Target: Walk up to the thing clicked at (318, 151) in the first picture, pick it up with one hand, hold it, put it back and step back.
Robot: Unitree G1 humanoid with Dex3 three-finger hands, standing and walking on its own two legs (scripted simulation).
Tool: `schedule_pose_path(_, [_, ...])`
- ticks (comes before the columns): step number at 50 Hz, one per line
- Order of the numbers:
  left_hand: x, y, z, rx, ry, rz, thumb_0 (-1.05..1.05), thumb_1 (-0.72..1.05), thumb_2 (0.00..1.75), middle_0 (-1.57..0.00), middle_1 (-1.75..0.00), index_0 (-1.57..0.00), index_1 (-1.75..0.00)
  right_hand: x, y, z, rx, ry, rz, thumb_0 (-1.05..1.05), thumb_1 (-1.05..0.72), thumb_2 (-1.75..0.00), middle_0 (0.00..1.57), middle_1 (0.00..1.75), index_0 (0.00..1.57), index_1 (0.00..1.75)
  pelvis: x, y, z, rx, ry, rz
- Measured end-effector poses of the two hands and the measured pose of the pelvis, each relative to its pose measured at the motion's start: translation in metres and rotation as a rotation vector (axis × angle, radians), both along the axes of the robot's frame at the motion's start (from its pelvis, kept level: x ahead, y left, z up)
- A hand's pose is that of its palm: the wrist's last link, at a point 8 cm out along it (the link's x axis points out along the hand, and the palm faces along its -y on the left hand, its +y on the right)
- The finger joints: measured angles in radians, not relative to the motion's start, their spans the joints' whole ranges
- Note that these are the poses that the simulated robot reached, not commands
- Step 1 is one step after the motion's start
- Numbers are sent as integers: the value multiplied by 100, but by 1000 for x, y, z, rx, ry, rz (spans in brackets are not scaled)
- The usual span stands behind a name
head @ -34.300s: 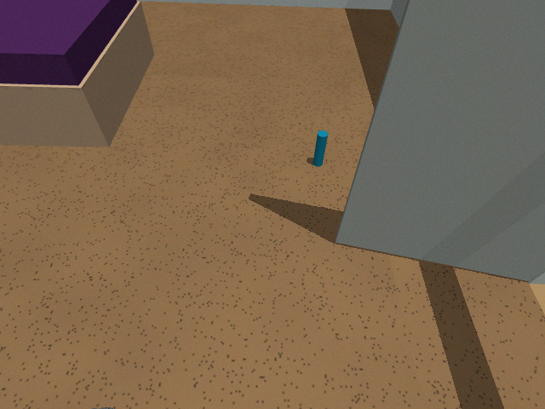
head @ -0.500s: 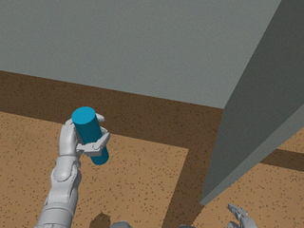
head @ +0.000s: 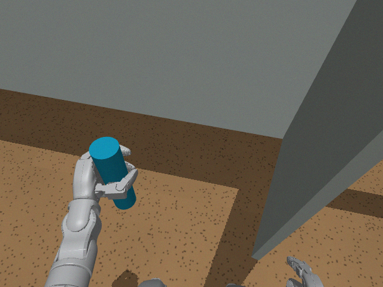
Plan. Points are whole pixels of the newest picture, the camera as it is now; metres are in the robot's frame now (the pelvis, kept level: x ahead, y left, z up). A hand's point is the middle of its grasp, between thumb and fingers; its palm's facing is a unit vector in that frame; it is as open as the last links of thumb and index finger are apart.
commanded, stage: hold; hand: left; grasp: from the side
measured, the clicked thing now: (116, 177) +0.32 +0.18 +0.03
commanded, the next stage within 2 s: crouch in 0.26 s
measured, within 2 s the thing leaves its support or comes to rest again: neither
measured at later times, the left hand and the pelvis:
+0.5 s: hand (123, 172) +0.33 +0.16 +0.05, palm faces +0.11 -0.99 -0.01, open 7.2 cm; pelvis +0.00 +0.00 +0.00, yaw +0 degrees
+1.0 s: hand (133, 200) +0.36 +0.18 -0.17, palm faces +0.10 -0.99 -0.01, open 7.2 cm; pelvis -0.03 +0.00 -0.15, yaw -1 degrees
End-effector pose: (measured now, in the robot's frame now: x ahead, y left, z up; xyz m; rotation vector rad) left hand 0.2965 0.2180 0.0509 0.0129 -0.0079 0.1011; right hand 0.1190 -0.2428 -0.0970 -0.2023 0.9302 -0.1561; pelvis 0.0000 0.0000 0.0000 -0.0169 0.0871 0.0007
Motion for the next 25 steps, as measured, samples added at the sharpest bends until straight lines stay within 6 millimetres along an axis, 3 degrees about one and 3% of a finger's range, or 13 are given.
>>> schedule_pose_path(17, [8, -7, 6, 7, 0, -21, 3, -1, 107, -90, -108, -86, -106, 0, 0, 0, 7, -7, -7, 1, -91, -90, 20, 30, 20, 30, 1, -1, 1, 0, -3, -2])
schedule_pose_path(25, [7, -6, -4, -8, 18, 9, 3, -1, 107, -90, -108, -86, -106, -2, -4, -1, -1, 2, -4, 1, -89, -90, 20, 30, 20, 30, -1, -2, -1, 2, 11, -1])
